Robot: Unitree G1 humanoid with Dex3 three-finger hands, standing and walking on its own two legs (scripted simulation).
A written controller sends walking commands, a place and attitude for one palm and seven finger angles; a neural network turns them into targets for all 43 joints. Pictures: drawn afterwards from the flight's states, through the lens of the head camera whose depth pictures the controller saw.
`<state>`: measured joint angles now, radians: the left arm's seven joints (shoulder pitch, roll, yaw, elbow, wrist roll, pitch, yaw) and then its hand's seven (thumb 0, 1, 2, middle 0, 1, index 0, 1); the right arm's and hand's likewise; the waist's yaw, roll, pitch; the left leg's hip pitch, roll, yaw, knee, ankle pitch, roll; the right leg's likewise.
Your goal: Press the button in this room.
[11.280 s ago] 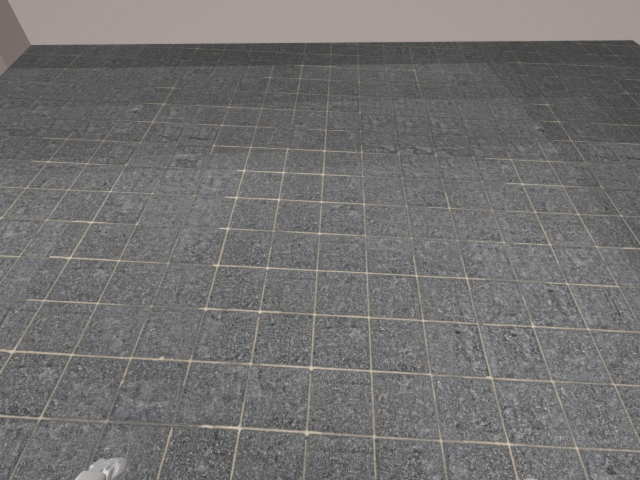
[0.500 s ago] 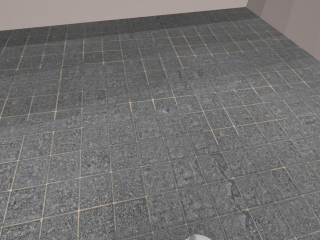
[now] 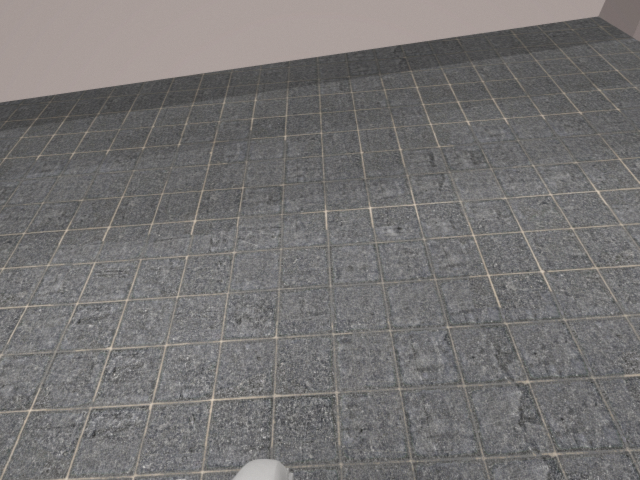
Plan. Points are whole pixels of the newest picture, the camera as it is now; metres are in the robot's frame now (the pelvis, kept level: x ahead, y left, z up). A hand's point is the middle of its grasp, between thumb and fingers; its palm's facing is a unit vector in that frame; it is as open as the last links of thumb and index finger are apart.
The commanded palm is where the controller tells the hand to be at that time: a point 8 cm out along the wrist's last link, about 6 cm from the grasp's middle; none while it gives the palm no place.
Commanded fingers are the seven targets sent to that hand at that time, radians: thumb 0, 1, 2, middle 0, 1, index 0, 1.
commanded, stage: turn or walk to find it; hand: left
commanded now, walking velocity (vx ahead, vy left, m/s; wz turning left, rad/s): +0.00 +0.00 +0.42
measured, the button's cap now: out of the picture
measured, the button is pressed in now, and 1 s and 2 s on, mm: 0 0 0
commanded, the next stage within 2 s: none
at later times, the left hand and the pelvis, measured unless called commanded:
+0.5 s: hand out of the picture -0.02 +0.25 -0.17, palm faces +0.27 -0.92 -0.27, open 7.4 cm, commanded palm none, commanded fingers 0.00 0.90 0.90 -0.20 -0.30 -0.20 -0.30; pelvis -0.03 +0.03 +0.00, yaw +12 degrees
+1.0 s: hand out of the picture -0.09 +0.19 -0.16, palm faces +0.47 -0.84 -0.25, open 7.3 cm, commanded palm none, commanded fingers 0.00 0.90 0.90 -0.20 -0.30 -0.20 -0.30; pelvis -0.04 -0.01 +0.00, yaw +27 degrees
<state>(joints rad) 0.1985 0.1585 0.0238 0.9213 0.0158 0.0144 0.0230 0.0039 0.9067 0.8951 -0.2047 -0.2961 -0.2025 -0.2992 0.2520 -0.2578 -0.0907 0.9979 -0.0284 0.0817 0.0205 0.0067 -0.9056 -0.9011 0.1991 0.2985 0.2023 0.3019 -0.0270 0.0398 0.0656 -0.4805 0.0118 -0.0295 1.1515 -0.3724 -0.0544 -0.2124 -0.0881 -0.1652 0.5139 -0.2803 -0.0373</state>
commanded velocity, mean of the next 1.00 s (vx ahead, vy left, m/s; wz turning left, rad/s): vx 0.00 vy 0.00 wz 0.42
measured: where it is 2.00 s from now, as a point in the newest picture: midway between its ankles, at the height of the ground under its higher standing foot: outside the picture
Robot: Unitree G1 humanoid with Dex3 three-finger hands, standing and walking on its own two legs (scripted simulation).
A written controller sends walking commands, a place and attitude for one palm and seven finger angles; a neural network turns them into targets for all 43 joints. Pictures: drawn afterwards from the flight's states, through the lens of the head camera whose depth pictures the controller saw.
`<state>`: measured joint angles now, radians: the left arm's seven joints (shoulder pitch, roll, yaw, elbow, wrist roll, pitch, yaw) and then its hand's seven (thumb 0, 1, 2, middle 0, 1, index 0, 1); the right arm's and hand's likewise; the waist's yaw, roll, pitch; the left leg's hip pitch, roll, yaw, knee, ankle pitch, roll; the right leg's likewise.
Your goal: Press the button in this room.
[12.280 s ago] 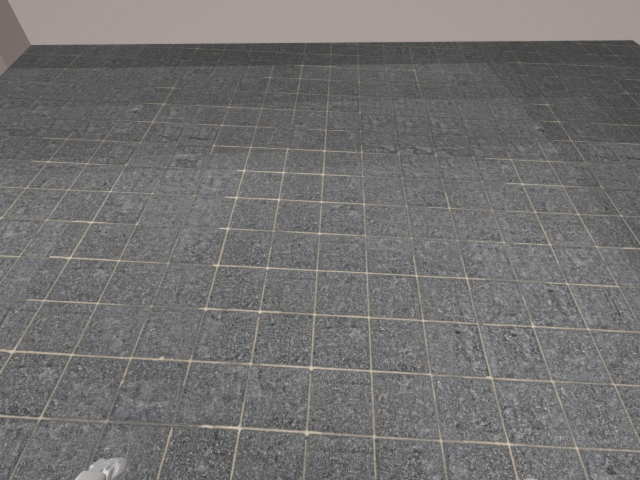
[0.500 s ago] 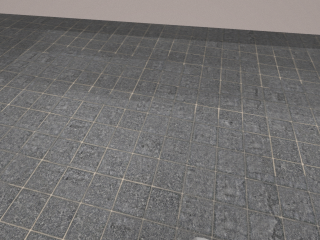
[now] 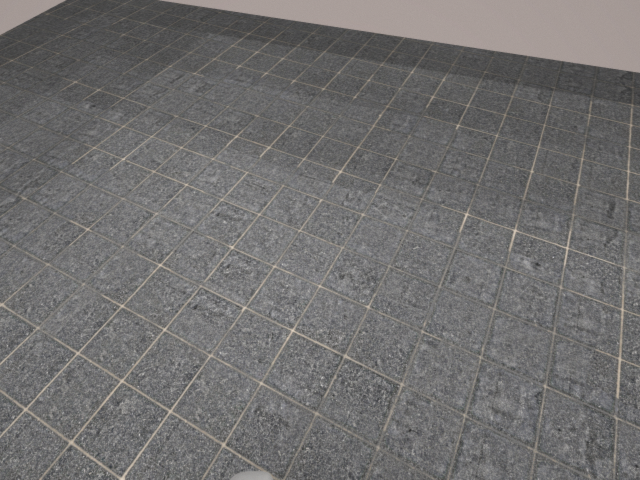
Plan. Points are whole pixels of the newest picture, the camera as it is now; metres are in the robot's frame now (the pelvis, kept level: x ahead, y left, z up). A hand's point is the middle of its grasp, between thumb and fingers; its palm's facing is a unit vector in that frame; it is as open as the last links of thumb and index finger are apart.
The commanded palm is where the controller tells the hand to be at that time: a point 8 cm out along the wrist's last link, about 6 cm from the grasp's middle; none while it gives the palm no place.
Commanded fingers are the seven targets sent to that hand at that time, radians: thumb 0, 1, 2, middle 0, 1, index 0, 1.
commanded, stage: turn or walk to find it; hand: left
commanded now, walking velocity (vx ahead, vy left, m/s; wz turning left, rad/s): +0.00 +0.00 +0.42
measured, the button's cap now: out of the picture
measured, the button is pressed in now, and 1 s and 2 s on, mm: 0 0 0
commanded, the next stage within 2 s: none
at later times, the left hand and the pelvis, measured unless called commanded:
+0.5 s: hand out of the picture +0.05 +0.22 -0.15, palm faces +0.21 -0.94 -0.28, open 7.4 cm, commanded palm none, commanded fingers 0.00 0.90 0.90 -0.20 -0.30 -0.20 -0.30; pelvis -0.02 +0.00 -0.01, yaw +11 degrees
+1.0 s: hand out of the picture -0.12 +0.19 -0.19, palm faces +0.49 -0.84 -0.25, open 7.4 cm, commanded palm none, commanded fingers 0.00 0.90 0.90 -0.20 -0.30 -0.20 -0.30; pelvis -0.04 +0.00 -0.01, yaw +26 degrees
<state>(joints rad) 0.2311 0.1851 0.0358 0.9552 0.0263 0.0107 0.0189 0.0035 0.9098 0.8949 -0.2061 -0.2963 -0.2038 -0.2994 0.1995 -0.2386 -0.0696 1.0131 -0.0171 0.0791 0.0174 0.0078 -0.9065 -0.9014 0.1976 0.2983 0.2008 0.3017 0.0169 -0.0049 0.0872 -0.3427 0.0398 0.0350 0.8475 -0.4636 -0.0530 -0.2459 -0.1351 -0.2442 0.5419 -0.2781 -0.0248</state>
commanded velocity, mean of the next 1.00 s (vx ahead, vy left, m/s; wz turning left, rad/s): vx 0.00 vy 0.00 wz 0.42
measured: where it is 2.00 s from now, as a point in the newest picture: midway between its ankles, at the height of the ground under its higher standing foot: outside the picture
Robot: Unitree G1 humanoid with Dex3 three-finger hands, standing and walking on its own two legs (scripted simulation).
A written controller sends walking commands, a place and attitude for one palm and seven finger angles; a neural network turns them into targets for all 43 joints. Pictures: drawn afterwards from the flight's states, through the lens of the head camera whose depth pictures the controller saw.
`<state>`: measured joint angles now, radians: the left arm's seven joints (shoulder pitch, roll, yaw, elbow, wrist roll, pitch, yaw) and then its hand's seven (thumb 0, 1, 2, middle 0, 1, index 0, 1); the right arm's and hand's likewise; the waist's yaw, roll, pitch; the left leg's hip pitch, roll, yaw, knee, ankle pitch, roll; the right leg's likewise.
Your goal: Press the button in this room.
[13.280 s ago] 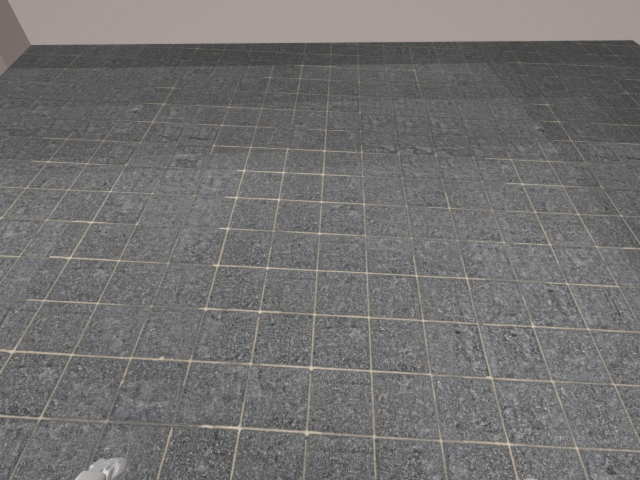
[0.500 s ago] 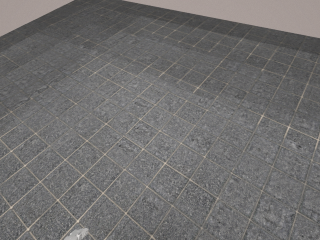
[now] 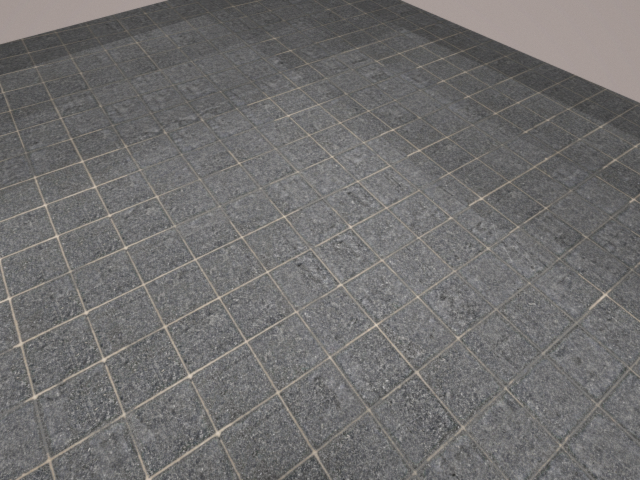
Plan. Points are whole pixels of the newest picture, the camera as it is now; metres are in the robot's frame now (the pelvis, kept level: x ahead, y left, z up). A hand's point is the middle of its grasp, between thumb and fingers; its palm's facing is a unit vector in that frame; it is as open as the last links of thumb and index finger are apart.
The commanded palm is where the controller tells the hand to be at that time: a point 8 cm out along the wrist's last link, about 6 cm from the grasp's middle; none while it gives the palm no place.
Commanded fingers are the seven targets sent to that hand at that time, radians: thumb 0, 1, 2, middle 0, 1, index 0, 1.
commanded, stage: turn or walk to find it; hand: left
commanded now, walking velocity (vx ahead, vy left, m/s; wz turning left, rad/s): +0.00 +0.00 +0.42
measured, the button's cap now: out of the picture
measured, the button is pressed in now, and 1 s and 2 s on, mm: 0 0 0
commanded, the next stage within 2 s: none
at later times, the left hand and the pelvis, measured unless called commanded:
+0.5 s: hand out of the picture +0.05 +0.18 -0.14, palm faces +0.20 -0.94 -0.28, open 7.4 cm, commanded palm none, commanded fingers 0.00 0.90 0.90 -0.20 -0.30 -0.20 -0.30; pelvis -0.02 -0.03 +0.01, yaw +11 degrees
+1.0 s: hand out of the picture -0.11 +0.21 -0.17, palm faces +0.45 -0.85 -0.26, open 7.4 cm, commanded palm none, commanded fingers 0.00 0.90 0.90 -0.20 -0.30 -0.20 -0.30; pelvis -0.04 -0.01 +0.01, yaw +25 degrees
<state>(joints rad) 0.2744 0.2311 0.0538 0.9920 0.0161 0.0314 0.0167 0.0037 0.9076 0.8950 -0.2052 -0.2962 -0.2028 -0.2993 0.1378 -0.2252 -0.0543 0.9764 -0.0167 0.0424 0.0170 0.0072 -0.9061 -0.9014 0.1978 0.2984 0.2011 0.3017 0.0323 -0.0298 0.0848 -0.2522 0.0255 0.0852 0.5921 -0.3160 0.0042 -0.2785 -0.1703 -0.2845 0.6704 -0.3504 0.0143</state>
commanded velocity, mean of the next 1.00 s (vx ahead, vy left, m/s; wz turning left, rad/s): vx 0.00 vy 0.00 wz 0.42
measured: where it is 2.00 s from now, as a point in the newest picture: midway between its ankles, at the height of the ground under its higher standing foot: outside the picture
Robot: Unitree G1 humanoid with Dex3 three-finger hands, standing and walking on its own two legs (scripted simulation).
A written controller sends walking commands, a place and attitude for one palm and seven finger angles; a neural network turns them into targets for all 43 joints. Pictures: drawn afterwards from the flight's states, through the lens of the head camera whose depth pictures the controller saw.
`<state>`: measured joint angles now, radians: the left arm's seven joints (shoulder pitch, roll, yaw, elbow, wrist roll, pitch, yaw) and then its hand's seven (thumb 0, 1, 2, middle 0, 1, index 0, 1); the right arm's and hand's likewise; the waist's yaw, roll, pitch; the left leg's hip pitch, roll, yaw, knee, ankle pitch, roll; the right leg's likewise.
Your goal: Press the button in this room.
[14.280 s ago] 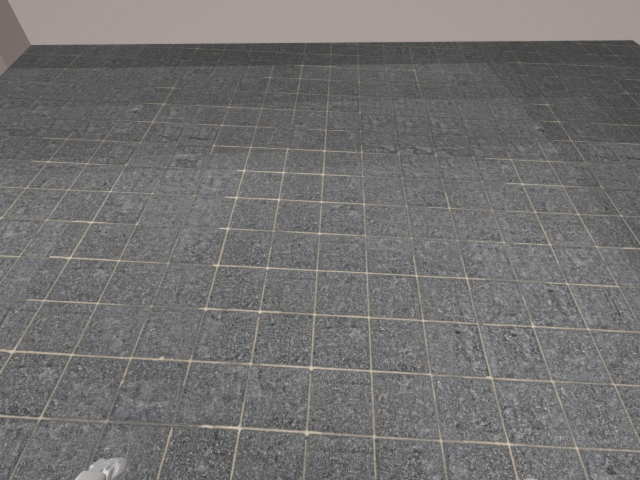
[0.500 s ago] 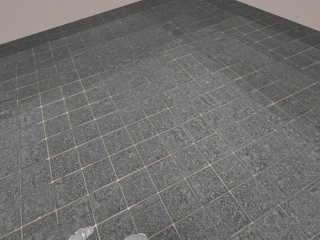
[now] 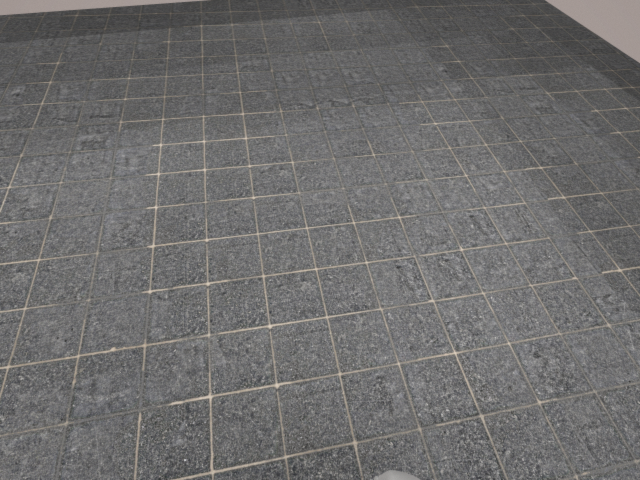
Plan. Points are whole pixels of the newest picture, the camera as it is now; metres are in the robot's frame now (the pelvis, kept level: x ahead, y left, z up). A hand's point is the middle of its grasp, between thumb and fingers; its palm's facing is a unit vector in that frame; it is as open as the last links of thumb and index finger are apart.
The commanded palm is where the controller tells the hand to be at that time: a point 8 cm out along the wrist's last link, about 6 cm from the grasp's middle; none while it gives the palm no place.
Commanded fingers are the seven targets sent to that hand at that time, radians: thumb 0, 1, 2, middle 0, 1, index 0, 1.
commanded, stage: turn or walk to find it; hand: left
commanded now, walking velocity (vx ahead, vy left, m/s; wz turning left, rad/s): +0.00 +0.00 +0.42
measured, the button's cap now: out of the picture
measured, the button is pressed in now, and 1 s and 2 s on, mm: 0 0 0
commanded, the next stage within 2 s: stand and wait in 1.34 s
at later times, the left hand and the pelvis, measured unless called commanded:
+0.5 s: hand out of the picture +0.02 +0.16 -0.14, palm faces +0.25 -0.93 -0.26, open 7.4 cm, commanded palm none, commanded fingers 0.00 0.90 0.90 -0.20 -0.30 -0.20 -0.30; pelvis -0.01 -0.04 +0.01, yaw +14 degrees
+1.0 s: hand out of the picture -0.06 +0.22 -0.16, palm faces +0.46 -0.85 -0.24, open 7.4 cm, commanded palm none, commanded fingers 0.00 0.90 0.90 -0.20 -0.30 -0.20 -0.30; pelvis -0.03 +0.00 +0.01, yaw +25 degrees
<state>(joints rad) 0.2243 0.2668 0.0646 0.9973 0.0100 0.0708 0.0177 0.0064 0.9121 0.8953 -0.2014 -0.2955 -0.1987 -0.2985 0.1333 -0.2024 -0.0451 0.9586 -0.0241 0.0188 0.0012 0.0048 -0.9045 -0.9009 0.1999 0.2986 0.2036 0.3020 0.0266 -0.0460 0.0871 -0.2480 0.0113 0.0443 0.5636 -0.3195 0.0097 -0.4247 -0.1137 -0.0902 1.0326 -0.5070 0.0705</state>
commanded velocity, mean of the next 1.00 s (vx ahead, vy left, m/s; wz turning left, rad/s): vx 0.00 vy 0.00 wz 0.42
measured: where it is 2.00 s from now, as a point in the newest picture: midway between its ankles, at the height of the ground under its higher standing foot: outside the picture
